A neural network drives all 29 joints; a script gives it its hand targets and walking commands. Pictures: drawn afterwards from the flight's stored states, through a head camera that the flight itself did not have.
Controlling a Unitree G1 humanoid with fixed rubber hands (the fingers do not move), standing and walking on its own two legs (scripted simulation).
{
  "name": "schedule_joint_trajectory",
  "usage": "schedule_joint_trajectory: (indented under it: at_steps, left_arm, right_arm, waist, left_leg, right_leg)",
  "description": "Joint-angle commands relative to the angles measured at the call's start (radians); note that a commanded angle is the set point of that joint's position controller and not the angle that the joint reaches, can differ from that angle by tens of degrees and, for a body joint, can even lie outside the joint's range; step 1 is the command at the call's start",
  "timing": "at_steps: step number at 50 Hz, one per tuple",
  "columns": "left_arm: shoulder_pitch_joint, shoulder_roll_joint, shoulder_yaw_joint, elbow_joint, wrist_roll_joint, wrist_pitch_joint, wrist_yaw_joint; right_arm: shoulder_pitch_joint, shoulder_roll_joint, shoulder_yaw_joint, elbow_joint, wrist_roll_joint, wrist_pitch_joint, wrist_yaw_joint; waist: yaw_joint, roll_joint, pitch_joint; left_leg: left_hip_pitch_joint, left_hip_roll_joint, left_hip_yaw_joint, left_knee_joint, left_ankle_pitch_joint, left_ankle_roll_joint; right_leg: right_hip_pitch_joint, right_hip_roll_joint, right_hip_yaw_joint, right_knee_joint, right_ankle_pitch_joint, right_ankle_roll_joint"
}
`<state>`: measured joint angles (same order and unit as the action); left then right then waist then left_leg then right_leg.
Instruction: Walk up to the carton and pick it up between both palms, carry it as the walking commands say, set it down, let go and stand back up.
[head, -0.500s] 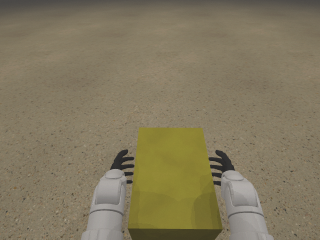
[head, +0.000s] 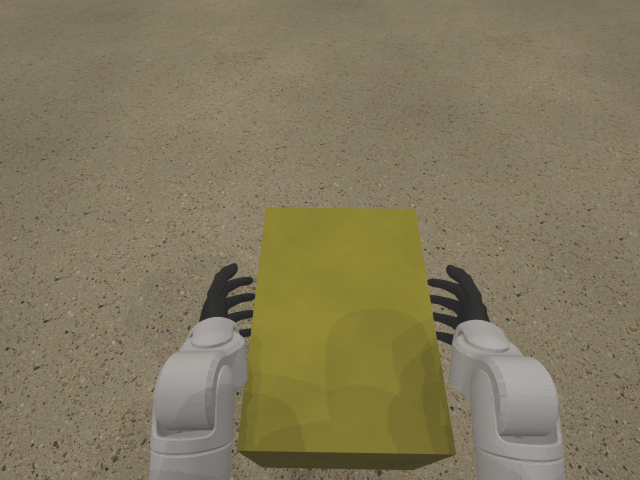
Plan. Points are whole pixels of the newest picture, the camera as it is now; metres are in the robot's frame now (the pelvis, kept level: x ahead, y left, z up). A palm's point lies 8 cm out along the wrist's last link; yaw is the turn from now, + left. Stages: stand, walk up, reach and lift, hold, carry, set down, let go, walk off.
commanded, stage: carry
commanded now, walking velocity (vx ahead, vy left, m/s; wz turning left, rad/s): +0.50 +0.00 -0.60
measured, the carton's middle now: (339, 338) +0.31 +0.01 +0.01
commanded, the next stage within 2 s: none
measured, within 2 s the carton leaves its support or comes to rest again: neither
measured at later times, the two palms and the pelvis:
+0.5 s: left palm (336, 166) +0.60 +0.01 +0.08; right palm (506, 193) +0.54 -0.26 +0.08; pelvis +0.31 -0.07 +0.01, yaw -14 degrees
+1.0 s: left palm (396, 70) +0.95 -0.13 +0.10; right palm (522, 98) +0.81 -0.37 +0.11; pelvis +0.64 -0.12 +0.02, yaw -28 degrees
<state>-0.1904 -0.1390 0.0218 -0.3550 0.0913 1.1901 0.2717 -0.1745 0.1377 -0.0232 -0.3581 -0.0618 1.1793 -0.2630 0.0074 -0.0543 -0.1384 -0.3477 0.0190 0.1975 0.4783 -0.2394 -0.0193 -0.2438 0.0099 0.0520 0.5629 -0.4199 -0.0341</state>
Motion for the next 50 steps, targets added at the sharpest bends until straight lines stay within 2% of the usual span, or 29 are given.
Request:
schedule_joint_trajectory:
  at_steps: [1,2,3,4,7,10,12,13,14,15,16,17,18,19,20,21,25,29,32,34,35,36,37,38,40,42,44,47,50]
  left_arm:
    - [-0.422,-0.976,-0.581,-0.207,-0.379,0.000,-0.242]
    - [-0.427,-0.980,-0.583,-0.201,-0.387,0.004,-0.246]
    - [-0.423,-0.995,-0.588,-0.203,-0.396,0.003,-0.245]
    - [-0.411,-1.006,-0.582,-0.198,-0.396,0.004,-0.243]
    - [-0.341,-1.001,-0.573,-0.181,-0.371,-0.004,-0.231]
    - [-0.314,-0.979,-0.568,-0.192,-0.345,-0.001,-0.213]
    - [-0.303,-0.964,-0.557,-0.185,-0.325,0.011,-0.207]
    - [-0.303,-0.961,-0.548,-0.175,-0.315,0.018,-0.206]
    - [-0.281,-0.959,-0.538,-0.161,-0.311,0.025,-0.206]
    - [-0.266,-0.961,-0.536,-0.149,-0.312,0.030,-0.207]
    - [-0.275,-0.950,-0.522,-0.110,-0.301,0.034,-0.208]
    - [-0.291,-0.975,-0.545,-0.110,-0.322,0.038,-0.211]
    - [-0.312,-1.018,-0.556,-0.109,-0.333,0.031,-0.221]
    - [-0.332,-1.059,-0.565,-0.112,-0.344,0.023,-0.234]
    - [-0.362,-1.097,-0.577,-0.129,-0.363,0.013,-0.243]
    - [-0.378,-1.127,-0.580,-0.137,-0.379,0.002,-0.254]
    - [-0.376,-1.094,-0.609,-0.183,-0.408,-0.022,-0.276]
    - [-0.284,-1.025,-0.585,-0.186,-0.384,-0.017,-0.278]
    - [-0.250,-0.985,-0.567,-0.197,-0.362,-0.013,-0.271]
    - [-0.253,-0.949,-0.561,-0.206,-0.348,-0.004,-0.265]
    - [-0.273,-0.927,-0.566,-0.211,-0.341,0.003,-0.262]
    - [-0.290,-0.915,-0.580,-0.212,-0.344,0.014,-0.263]
    - [-0.287,-0.939,-0.596,-0.211,-0.360,0.016,-0.267]
    - [-0.307,-0.965,-0.610,-0.205,-0.365,0.014,-0.273]
    - [-0.363,-1.039,-0.621,-0.195,-0.378,0.002,-0.288]
    - [-0.363,-1.091,-0.615,-0.170,-0.385,-0.015,-0.295]
    - [-0.352,-1.106,-0.611,-0.167,-0.375,-0.030,-0.291]
    - [-0.325,-1.087,-0.596,-0.158,-0.346,-0.034,-0.275]
    - [-0.313,-1.065,-0.587,-0.157,-0.333,-0.022,-0.262]
  right_arm:
    - [-0.297,0.986,0.490,-0.134,0.318,-0.021,0.211]
    - [-0.324,0.992,0.508,-0.177,0.323,-0.019,0.206]
    - [-0.325,0.992,0.504,-0.188,0.321,-0.017,0.205]
    - [-0.344,0.996,0.513,-0.209,0.336,-0.015,0.207]
    - [-0.360,0.984,0.534,-0.246,0.351,-0.011,0.215]
    - [-0.345,0.970,0.543,-0.253,0.364,0.004,0.227]
    - [-0.331,0.952,0.539,-0.241,0.361,0.016,0.234]
    - [-0.319,0.941,0.539,-0.229,0.358,0.023,0.238]
    - [-0.328,0.923,0.534,-0.221,0.354,0.031,0.242]
    - [-0.365,0.900,0.529,-0.214,0.351,0.040,0.245]
    - [-0.371,0.893,0.542,-0.210,0.336,0.052,0.247]
    - [-0.331,0.911,0.516,-0.153,0.322,0.049,0.249]
    - [-0.349,0.960,0.524,-0.147,0.338,0.037,0.255]
    - [-0.357,0.998,0.525,-0.139,0.335,0.023,0.257]
    - [-0.374,1.031,0.527,-0.154,0.339,0.006,0.258]
    - [-0.383,1.064,0.529,-0.158,0.337,-0.007,0.259]
    - [-0.350,1.081,0.535,-0.172,0.306,-0.035,0.244]
    - [-0.331,1.040,0.564,-0.212,0.318,-0.028,0.239]
    - [-0.343,1.021,0.592,-0.239,0.338,-0.011,0.246]
    - [-0.326,1.005,0.590,-0.215,0.344,0.001,0.246]
    - [-0.316,0.993,0.579,-0.195,0.339,0.005,0.245]
    - [-0.304,0.957,0.550,-0.167,0.319,0.007,0.244]
    - [-0.290,0.953,0.536,-0.145,0.322,0.003,0.249]
    - [-0.287,0.993,0.543,-0.150,0.322,0.000,0.251]
    - [-0.329,1.056,0.558,-0.166,0.320,-0.014,0.263]
    - [-0.346,1.085,0.563,-0.181,0.328,-0.025,0.272]
    - [-0.353,1.078,0.568,-0.197,0.335,-0.032,0.279]
    - [-0.357,1.046,0.576,-0.200,0.340,-0.025,0.285]
    - [-0.359,1.016,0.573,-0.204,0.342,-0.009,0.286]
  waist:
    - [-0.036,0.413,-0.301]
    - [-0.035,0.244,-0.283]
    - [-0.037,0.176,-0.249]
    - [-0.038,0.143,-0.219]
    - [-0.038,0.195,-0.162]
    - [-0.031,0.236,-0.165]
    - [-0.019,0.260,-0.203]
    - [-0.007,0.251,-0.240]
    - [0.026,0.216,-0.293]
    - [0.069,0.121,-0.281]
    - [0.040,-0.199,-0.273]
    - [0.031,-0.087,-0.311]
    - [0.027,0.007,-0.300]
    - [0.022,0.089,-0.263]
    - [0.015,0.118,-0.235]
    - [0.009,0.087,-0.223]
    - [0.007,-0.043,-0.179]
    - [0.017,-0.085,-0.161]
    - [0.024,-0.108,-0.146]
    - [-0.003,-0.063,-0.232]
    - [-0.030,-0.008,-0.304]
    - [-0.038,0.192,-0.384]
    - [-0.025,0.386,-0.437]
    - [-0.016,0.283,-0.432]
    - [-0.019,0.126,-0.335]
    - [-0.020,0.140,-0.293]
    - [-0.022,0.182,-0.282]
    - [-0.021,0.189,-0.237]
    - [-0.023,0.201,-0.176]
  left_leg:
    - [0.704,0.492,-0.583,-0.215,0.316,0.179]
    - [0.690,0.491,-0.514,-0.175,0.396,0.195]
    - [0.656,0.455,-0.414,-0.171,0.453,0.165]
    - [0.631,0.430,-0.330,-0.195,0.402,0.134]
    - [0.594,0.340,-0.114,-0.204,0.487,0.074]
    - [0.560,0.302,0.023,-0.146,0.681,0.047]
    - [0.492,0.285,0.103,0.003,0.884,0.017]
    - [0.418,0.259,0.142,0.142,0.896,-0.010]
    - [0.271,0.217,0.142,0.342,0.781,-0.041]
    - [-0.018,0.183,0.081,0.575,0.441,-0.063]
    - [-0.376,0.017,-0.002,0.821,-0.243,-0.093]
    - [-0.489,0.073,-0.152,0.925,-0.299,-0.079]
    - [-0.496,0.108,-0.203,0.923,-0.255,-0.070]
    - [-0.459,0.140,-0.214,0.823,-0.177,-0.070]
    - [-0.412,0.158,-0.214,0.702,-0.148,-0.073]
    - [-0.339,0.141,-0.184,0.604,-0.139,-0.072]
    - [-0.326,0.087,-0.109,0.359,-0.054,-0.066]
    - [-0.219,0.027,-0.036,0.108,0.169,-0.047]
    - [-0.093,-0.017,0.024,-0.024,0.238,-0.030]
    - [0.196,-0.042,0.068,-0.131,0.267,-0.014]
    - [0.435,0.034,-0.004,-0.083,0.192,0.009]
    - [0.596,0.277,-0.388,-0.120,0.090,0.099]
    - [0.724,0.438,-0.681,-0.204,0.124,0.212]
    - [0.664,0.445,-0.626,-0.191,0.115,0.210]
    - [0.486,0.406,-0.468,-0.217,0.188,0.169]
    - [0.422,0.357,-0.325,-0.262,0.186,0.132]
    - [0.418,0.340,-0.266,-0.291,0.151,0.131]
    - [0.404,0.307,-0.179,-0.310,0.106,0.130]
    - [0.406,0.277,-0.116,-0.301,0.162,0.123]
  right_leg:
    - [-0.531,0.033,-0.168,0.401,-0.124,0.014]
    - [-0.546,-0.044,-0.107,0.474,-0.110,0.000]
    - [-0.544,-0.057,-0.104,0.468,-0.069,0.000]
    - [-0.541,-0.067,-0.108,0.406,-0.019,-0.003]
    - [-0.466,-0.027,-0.196,0.203,0.086,-0.004]
    - [-0.324,0.032,-0.295,0.042,0.167,-0.014]
    - [-0.116,0.086,-0.364,-0.036,0.238,-0.032]
    - [0.044,0.110,-0.380,-0.090,0.288,-0.053]
    - [0.256,0.107,-0.320,-0.114,0.301,-0.090]
    - [0.432,-0.037,-0.053,-0.128,0.258,-0.153]
    - [0.579,-0.307,0.485,-0.232,0.476,-0.303]
    - [0.629,-0.365,0.508,-0.227,0.608,-0.337]
    - [0.575,-0.352,0.442,-0.215,0.692,-0.317]
    - [0.495,-0.327,0.355,-0.227,0.708,-0.266]
    - [0.421,-0.296,0.277,-0.241,0.683,-0.222]
    - [0.352,-0.258,0.202,-0.251,0.668,-0.187]
    - [0.325,-0.214,0.120,-0.289,0.735,-0.172]
    - [0.325,-0.148,-0.010,-0.257,0.911,-0.120]
    - [0.317,-0.140,-0.050,-0.230,0.945,-0.107]
    - [0.251,-0.107,-0.126,-0.038,0.897,-0.064]
    - [0.077,-0.092,-0.149,0.128,0.697,-0.028]
    - [-0.135,-0.015,-0.182,0.407,0.429,0.024]
    - [-0.352,0.070,-0.120,0.603,-0.012,0.024]
    - [-0.369,-0.022,-0.037,0.651,0.005,0.002]
    - [-0.351,-0.087,-0.019,0.561,0.075,-0.002]
    - [-0.316,-0.100,-0.055,0.400,0.089,0.005]
    - [-0.314,-0.093,-0.102,0.305,0.111,0.010]
    - [-0.318,-0.099,-0.163,0.172,0.209,0.020]
    - [-0.321,-0.090,-0.215,0.072,0.277,0.030]
